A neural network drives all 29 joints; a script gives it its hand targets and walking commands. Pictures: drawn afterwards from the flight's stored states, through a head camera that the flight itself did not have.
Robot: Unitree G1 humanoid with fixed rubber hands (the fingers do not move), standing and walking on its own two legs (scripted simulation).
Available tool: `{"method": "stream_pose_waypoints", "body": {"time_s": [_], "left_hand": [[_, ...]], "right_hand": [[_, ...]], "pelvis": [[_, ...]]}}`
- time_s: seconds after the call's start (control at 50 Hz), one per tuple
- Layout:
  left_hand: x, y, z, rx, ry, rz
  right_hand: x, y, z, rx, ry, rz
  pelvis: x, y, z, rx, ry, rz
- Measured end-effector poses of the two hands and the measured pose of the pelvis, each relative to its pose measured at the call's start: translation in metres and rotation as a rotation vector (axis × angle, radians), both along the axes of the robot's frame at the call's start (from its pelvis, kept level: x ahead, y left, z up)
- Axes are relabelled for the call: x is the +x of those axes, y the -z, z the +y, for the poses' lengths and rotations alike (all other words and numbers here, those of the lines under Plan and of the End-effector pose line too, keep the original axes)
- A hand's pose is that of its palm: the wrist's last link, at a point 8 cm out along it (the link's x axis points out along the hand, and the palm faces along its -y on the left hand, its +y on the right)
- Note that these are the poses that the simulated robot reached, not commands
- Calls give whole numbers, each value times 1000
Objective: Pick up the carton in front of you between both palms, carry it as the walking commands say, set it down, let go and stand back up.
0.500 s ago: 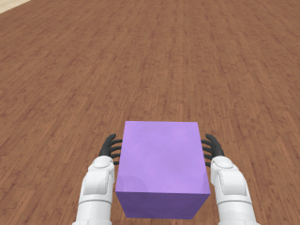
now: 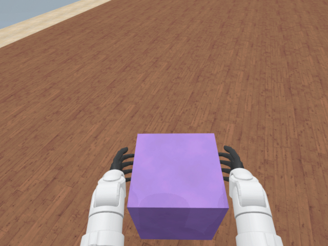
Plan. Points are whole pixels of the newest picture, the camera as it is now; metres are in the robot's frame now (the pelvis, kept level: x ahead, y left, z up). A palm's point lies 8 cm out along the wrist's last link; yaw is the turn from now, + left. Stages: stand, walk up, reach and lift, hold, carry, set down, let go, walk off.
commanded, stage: set down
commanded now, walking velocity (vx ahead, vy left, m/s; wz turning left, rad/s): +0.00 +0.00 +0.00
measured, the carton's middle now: (175, 188) +0.30 +0.00 -0.05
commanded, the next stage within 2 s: none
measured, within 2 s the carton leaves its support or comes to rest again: neither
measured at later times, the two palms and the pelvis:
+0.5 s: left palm (138, 184) +0.34 +0.12 -0.09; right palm (234, 192) +0.31 -0.17 -0.10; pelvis -0.03 -0.01 -0.04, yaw +0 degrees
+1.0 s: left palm (151, 195) +0.39 +0.10 -0.25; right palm (231, 206) +0.34 -0.20 -0.25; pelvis -0.05 +0.01 -0.17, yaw +2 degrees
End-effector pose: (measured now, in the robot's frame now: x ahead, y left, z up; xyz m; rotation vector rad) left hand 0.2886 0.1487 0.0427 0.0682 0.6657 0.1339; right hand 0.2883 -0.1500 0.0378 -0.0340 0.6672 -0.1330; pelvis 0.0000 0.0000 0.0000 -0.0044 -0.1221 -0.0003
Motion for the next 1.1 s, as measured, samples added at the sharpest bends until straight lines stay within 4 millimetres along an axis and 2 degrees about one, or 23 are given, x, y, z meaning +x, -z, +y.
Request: {"method": "stream_pose_waypoints", "body": {"time_s": [0.08, 0.18, 0.3, 0.38, 0.46, 0.54, 0.62, 0.74, 0.88, 1.1], "left_hand": [[3, 1, -9, -4, -7, 7], [14, 9, -13, -5, -20, 19], [36, 32, -13, 3, 5, 42], [47, 65, -18, 19, 44, 60], [52, 111, -25, 17, 80, 62], [56, 159, -30, -2, 95, 44], [64, 193, -30, -25, 91, 11], [80, 222, -33, -63, 80, -19], [92, 255, -44, -69, 97, 13], [106, 327, -58, -47, 143, 25]], "right_hand": [[3, 1, -8, 13, 7, 6], [17, 6, -11, 40, 31, 18], [31, 31, -11, 48, 61, 40], [31, 67, -16, 34, 81, 57], [26, 112, -22, 19, 107, 58], [24, 157, -26, 13, 128, 38], [30, 191, -27, 23, 143, 3], [43, 220, -29, 40, 168, -32], [49, 252, -40, 39, 191, -2], [55, 322, -53, 33, 214, 11]], "pelvis": [[-3, 1, -10, 2, -5, -1], [-7, 5, -20, 0, -13, 15], [-13, 14, -23, -10, -29, 87], [-18, 22, -19, -6, -27, 191], [-27, 34, -12, 2, -13, 319], [-35, 53, -5, 10, -4, 453], [-41, 77, 3, 13, -3, 577], [-43, 112, 11, 11, -9, 708], [-43, 143, 14, 11, -15, 795], [-51, 198, 10, 19, -23, 895]]}}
